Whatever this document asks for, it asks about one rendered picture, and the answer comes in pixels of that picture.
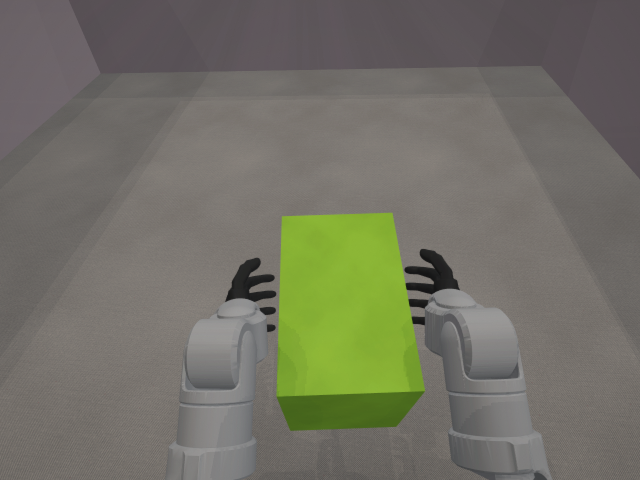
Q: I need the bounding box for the robot right hand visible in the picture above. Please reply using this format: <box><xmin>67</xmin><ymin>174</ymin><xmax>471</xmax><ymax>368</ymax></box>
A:
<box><xmin>404</xmin><ymin>249</ymin><xmax>460</xmax><ymax>325</ymax></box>

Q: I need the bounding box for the right robot forearm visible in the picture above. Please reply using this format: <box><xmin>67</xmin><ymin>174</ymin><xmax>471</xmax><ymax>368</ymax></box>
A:
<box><xmin>425</xmin><ymin>289</ymin><xmax>552</xmax><ymax>480</ymax></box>

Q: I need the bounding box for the left robot forearm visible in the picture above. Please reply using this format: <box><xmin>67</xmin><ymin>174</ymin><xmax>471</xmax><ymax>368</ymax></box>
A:
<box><xmin>165</xmin><ymin>298</ymin><xmax>268</xmax><ymax>480</ymax></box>

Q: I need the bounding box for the robot left hand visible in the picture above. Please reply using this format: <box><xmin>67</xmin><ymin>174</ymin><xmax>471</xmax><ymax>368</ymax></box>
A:
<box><xmin>225</xmin><ymin>258</ymin><xmax>276</xmax><ymax>332</ymax></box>

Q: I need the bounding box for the carton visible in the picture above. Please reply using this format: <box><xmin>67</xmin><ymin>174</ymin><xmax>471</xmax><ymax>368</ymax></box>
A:
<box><xmin>276</xmin><ymin>213</ymin><xmax>425</xmax><ymax>431</ymax></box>

